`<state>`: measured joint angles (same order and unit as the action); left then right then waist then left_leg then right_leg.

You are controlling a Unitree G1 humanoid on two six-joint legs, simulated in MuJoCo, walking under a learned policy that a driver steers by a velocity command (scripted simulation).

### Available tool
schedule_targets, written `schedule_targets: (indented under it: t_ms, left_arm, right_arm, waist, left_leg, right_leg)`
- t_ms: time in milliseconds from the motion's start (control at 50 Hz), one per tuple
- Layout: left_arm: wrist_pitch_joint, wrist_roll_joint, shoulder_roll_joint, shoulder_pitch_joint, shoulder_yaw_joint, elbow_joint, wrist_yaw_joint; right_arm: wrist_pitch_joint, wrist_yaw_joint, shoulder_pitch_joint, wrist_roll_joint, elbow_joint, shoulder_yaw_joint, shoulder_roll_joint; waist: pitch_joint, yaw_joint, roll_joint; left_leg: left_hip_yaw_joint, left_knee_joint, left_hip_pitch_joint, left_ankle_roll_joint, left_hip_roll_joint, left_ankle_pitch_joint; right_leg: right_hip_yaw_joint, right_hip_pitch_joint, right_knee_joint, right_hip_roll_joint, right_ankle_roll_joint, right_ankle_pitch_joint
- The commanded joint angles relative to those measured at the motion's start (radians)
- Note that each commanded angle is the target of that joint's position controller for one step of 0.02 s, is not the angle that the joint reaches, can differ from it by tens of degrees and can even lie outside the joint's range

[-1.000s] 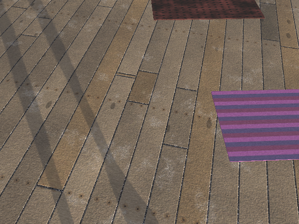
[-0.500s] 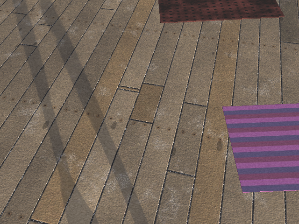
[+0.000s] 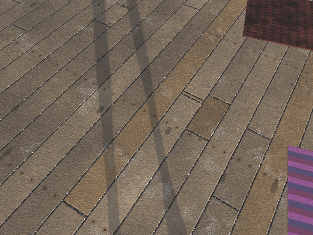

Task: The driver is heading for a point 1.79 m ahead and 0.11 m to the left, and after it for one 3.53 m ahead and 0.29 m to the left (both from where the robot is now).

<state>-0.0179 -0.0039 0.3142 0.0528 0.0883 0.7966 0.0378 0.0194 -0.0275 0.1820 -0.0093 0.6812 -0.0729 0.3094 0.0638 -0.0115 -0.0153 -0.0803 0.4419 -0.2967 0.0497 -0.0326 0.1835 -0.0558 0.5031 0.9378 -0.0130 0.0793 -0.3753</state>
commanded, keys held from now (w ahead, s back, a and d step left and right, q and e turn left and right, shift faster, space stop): q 0.36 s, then w+q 0.06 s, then w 0.16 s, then w+e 0.08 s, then e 0.34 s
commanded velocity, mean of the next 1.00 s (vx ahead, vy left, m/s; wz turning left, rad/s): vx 0.13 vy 0.00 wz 0.24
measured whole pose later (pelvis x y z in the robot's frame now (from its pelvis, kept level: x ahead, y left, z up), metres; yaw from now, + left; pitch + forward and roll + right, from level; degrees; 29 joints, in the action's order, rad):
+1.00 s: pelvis +0.11 +0.05 -0.01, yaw +11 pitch +1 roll +1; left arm 0.01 -0.01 0.28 0.12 0.05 0.74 -0.06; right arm -0.02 -0.05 0.26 -0.01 0.75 -0.06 0.28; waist 0.06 -0.03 -0.03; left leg 0.18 0.34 0.01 0.03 -0.01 0.37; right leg 0.04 0.56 0.66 0.03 0.01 -0.12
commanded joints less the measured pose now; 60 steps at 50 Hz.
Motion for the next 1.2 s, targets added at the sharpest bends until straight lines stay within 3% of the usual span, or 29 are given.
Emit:
schedule_targets:
  t_ms: [20,120,180,200,220,240,260,280,320,400,480,580,620,640,660,680,700,740,780,880,960,1020,1040,1060,1080,1100,1120,1160,1200]
  left_arm:
    - [0.012,-0.002,0.062,-0.016,0.01,-0.056,-0.004]
    - [0.027,-0.009,0.082,0.002,0.014,-0.053,-0.021]
    - [0.044,-0.009,0.086,0.084,0.021,-0.03,-0.034]
    - [0.045,-0.001,0.124,0.115,0.032,-0.021,-0.032]
    - [0.038,0.015,0.19,0.114,0.043,-0.031,-0.023]
    - [0.036,0.048,0.216,0.095,0.045,-0.034,-0.027]
    - [0.041,0.043,0.158,0.044,0.028,-0.063,-0.024]
    - [0.041,0.031,0.112,-0.004,0.016,-0.072,-0.018]
    - [0.037,0.005,0.091,-0.027,0.007,-0.078,-0.007]
    - [0.02,0.009,0.117,0.094,0.011,-0.055,0.015]
    - [0.031,-0.005,0.168,0.135,0.025,-0.045,0.002]
    - [0.053,-0.035,0.181,0.12,0.025,-0.022,-0.044]
    - [0.06,-0.03,0.102,0.131,-0.007,-0.004,-0.061]
    - [0.069,-0.003,0.013,0.094,-0.04,-0.027,-0.075]
    - [0.085,-0.01,0.019,0.061,-0.036,-0.086,-0.072]
    - [0.09,-0.032,0.113,0.037,-0.012,-0.083,-0.064]
    - [0.087,-0.044,0.132,0.065,-0.001,-0.068,-0.068]
    - [0.075,-0.029,0.124,0.11,0.006,-0.025,-0.062]
    - [0.064,-0.018,0.088,0.156,0.003,0.0,-0.06]
    - [0.046,-0.004,0.013,0.059,-0.024,-0.072,-0.071]
    - [0.042,-0.007,0.038,0.03,-0.017,-0.128,-0.104]
    - [0.04,-0.006,0.082,0.121,0.008,-0.133,-0.111]
    - [0.044,-0.004,0.114,0.21,0.027,-0.117,-0.102]
    - [0.043,-0.002,0.181,0.291,0.049,-0.115,-0.076]
    - [0.037,0.007,0.275,0.285,0.059,-0.135,-0.052]
    - [0.041,0.017,0.239,0.284,0.046,-0.166,-0.057]
    - [0.044,0.002,0.196,0.205,0.039,-0.185,-0.06]
    - [0.035,-0.025,0.123,0.102,0.016,-0.194,-0.047]
    - [0.022,-0.004,0.126,0.054,0.017,-0.209,-0.037]
  right_arm:
    - [-0.003,-0.012,-0.016,0.0,-0.071,-0.053,0.187]
    - [0.009,-0.002,-0.047,-0.001,-0.08,-0.052,0.184]
    - [0.021,-0.007,-0.089,-0.016,-0.092,-0.046,0.172]
    - [0.023,-0.01,-0.071,-0.015,-0.094,-0.038,0.146]
    - [0.022,-0.007,-0.009,0.0,-0.088,-0.022,0.082]
    - [0.013,-0.008,-0.015,-0.008,-0.118,-0.042,0.137]
    - [0.009,-0.008,0.009,0.001,-0.092,-0.064,0.212]
    - [0.014,-0.005,0.021,-0.006,-0.071,-0.076,0.223]
    - [0.033,-0.008,0.035,-0.004,-0.05,-0.067,0.172]
    - [0.03,0.007,-0.062,-0.022,-0.104,-0.039,0.11]
    - [0.01,0.025,-0.094,-0.006,-0.129,-0.013,0.074]
    - [-0.018,0.039,0.017,-0.008,-0.068,-0.006,0.069]
    - [-0.023,0.031,0.169,-0.013,-0.004,-0.022,0.093]
    - [-0.027,0.02,0.291,-0.007,0.015,-0.038,0.157]
    - [-0.037,0.022,0.297,0.005,-0.004,-0.063,0.284]
    - [-0.058,0.026,0.26,0.017,-0.01,-0.048,0.211]
    - [-0.075,0.025,0.195,0.019,-0.015,-0.025,0.143]
    - [-0.086,0.022,0.09,0.013,-0.023,-0.011,0.097]
    - [-0.09,0.008,0.059,0.029,-0.029,-0.01,0.088]
    - [-0.07,-0.021,0.039,0.023,-0.016,-0.018,0.108]
    - [-0.046,-0.027,0.06,0.002,0.006,-0.032,0.142]
    - [-0.033,-0.034,0.021,-0.014,-0.005,-0.041,0.158]
    - [-0.031,-0.033,0.012,-0.018,-0.009,-0.036,0.143]
    - [-0.043,-0.026,0.048,-0.002,-0.012,-0.026,0.124]
    - [-0.055,-0.008,0.128,0.062,-0.044,0.007,0.012]
    - [-0.065,0.01,0.137,0.029,-0.032,0.003,0.074]
    - [-0.064,0.015,0.046,-0.009,-0.049,-0.012,0.131]
    - [-0.046,-0.006,-0.018,0.012,-0.055,-0.015,0.126]
    - [-0.027,-0.012,0.013,0.023,-0.054,-0.016,0.11]
  waist:
    - [-0.177,-0.005,0.157]
    - [-0.154,-0.009,0.19]
    - [-0.16,0.042,0.183]
    - [-0.171,0.04,0.134]
    - [-0.19,-0.006,-0.102]
    - [-0.134,-0.012,-0.279]
    - [-0.117,-0.017,-0.169]
    - [-0.098,-0.033,-0.126]
    - [-0.069,-0.023,-0.109]
    - [-0.089,0.062,-0.14]
    - [-0.086,0.09,-0.149]
    - [-0.04,0.019,-0.122]
    - [-0.077,-0.059,-0.061]
    - [-0.138,-0.109,0.125]
    - [-0.119,-0.098,0.296]
    - [-0.071,-0.109,0.19]
    - [-0.015,-0.068,0.189]
    - [0.018,-0.024,0.175]
    - [-0.014,0.006,0.151]
    - [-0.014,-0.013,0.126]
    - [-0.04,-0.018,0.116]
    - [-0.1,0.038,0.116]
    - [-0.153,0.087,0.081]
    - [-0.222,0.123,-0.023]
    - [-0.322,0.031,-0.269]
    - [-0.513,0.076,-0.168]
    - [-0.378,0.083,-0.077]
    - [-0.18,0.038,0.027]
    - [-0.127,-0.009,-0.032]
  left_leg:
    - [-0.26,-0.072,0.185,0.18,0.231,-0.346]
    - [-0.364,-0.059,0.128,0.17,0.209,-0.256]
    - [-0.389,0.002,0.098,0.116,0.158,-0.232]
    - [-0.356,0.06,0.024,0.067,0.111,-0.102]
    - [-0.199,0.287,-0.111,0.005,-0.015,0.234]
    - [-0.084,0.481,-0.273,-0.045,-0.098,0.484]
    - [-0.108,0.649,-0.276,-0.073,-0.03,0.435]
    - [-0.094,0.709,-0.277,-0.087,-0.02,0.366]
    - [-0.071,0.777,-0.32,-0.123,-0.006,0.267]
    - [0.021,0.625,-0.369,-0.152,0.044,0.187]
    - [0.067,0.411,-0.263,-0.124,0.076,0.228]
    - [0.149,0.055,0.067,-0.035,0.038,0.104]
    - [0.12,-0.054,0.367,0.001,0.031,0.063]
    - [-0.138,-0.12,0.538,0.047,0.226,0.076]
    - [-0.486,-0.213,0.532,0.204,0.452,0.226]
    - [-0.489,-0.241,0.425,0.254,0.467,0.216]
    - [-0.358,-0.24,0.383,0.212,0.407,0.136]
    - [-0.138,-0.243,0.337,0.132,0.311,-0.179]
    - [0.019,-0.224,0.278,0.098,0.27,-0.492]
    - [0.19,-0.216,0.214,0.09,0.24,-0.567]
    - [0.194,-0.126,0.288,0.101,0.294,-0.65]
    - [0.21,0.079,0.291,0.074,0.288,-0.839]
    - [0.239,0.238,0.255,0.039,0.242,-0.813]
    - [0.247,0.478,0.087,-0.033,0.171,-0.528]
    - [0.211,0.848,-0.251,-0.11,-0.015,0.51]
    - [-0.033,0.998,-0.293,-0.116,-0.048,0.537]
    - [-0.049,0.99,-0.36,-0.1,0.003,0.452]
    - [-0.029,0.831,-0.357,-0.096,0.066,0.323]
    - [-0.007,0.696,-0.23,-0.106,0.06,0.262]
  right_leg:
    - [-0.023,-0.002,-0.116,-0.006,0.012,0.025]
    - [-0.03,-0.109,-0.273,-0.03,-0.007,0.012]
    - [-0.008,-0.257,-0.536,-0.031,-0.041,0.172]
    - [-0.059,-0.366,-0.598,0.053,-0.073,0.263]
    - [-0.261,-0.471,-0.628,0.274,-0.156,0.414]
    - [-0.466,-0.394,-0.655,0.414,-0.33,0.522]
    - [-0.413,-0.367,-0.654,0.414,-0.361,0.501]
    - [-0.303,-0.35,-0.64,0.347,-0.317,0.461]
    - [-0.186,-0.374,-0.631,0.276,-0.276,0.417]
    - [-0.109,-0.492,-0.686,0.267,-0.293,0.23]
    - [-0.114,-0.471,-0.749,0.296,-0.292,-0.004]
    - [-0.033,-0.29,-0.726,0.279,-0.274,-0.013]
    - [0.014,-0.119,-0.566,0.223,-0.22,0.021]
    - [0.111,0.042,-0.244,0.126,-0.141,-0.059]
    - [0.134,0.296,-0.007,0.027,-0.101,-0.215]
    - [0.026,0.316,0.15,0.08,-0.103,-0.216]
    - [-0.016,0.315,0.172,0.099,-0.112,-0.127]
    - [-0.033,0.273,0.139,0.102,-0.092,0.02]
    - [-0.021,0.181,0.139,0.07,-0.062,0.131]
    - [0.064,0.065,-0.163,0.067,-0.024,0.317]
    - [0.1,0.039,-0.266,0.05,-0.064,0.272]
    - [0.147,-0.088,-0.329,-0.014,-0.126,0.197]
    - [0.155,-0.227,-0.425,-0.052,-0.162,0.294]
    - [0.006,-0.452,-0.481,0.03,-0.224,0.644]
    - [-0.384,-0.727,-0.391,0.31,-0.421,1.163]
    - [-0.606,-0.754,-0.509,0.4,-0.553,0.878]
    - [-0.508,-0.656,-0.565,0.355,-0.505,0.663]
    - [-0.369,-0.413,-0.621,0.258,-0.39,0.401]
    - [-0.293,-0.233,-0.653,0.184,-0.35,0.359]
Keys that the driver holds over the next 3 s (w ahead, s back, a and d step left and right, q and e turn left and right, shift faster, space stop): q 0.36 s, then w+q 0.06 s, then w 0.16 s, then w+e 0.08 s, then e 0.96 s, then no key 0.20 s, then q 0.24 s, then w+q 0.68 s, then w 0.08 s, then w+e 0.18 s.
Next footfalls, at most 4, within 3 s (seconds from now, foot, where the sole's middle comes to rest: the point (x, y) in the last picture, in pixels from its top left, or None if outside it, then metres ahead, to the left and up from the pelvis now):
0.20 right None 0.07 -0.14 -0.78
0.64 left None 0.01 0.12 -0.78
1.06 right None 0.28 -0.01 -0.78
1.48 left None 0.27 0.22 -0.78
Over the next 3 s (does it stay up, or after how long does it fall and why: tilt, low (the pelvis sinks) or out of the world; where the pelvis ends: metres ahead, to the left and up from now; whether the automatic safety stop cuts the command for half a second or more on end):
stays up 0.58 0.16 -0.01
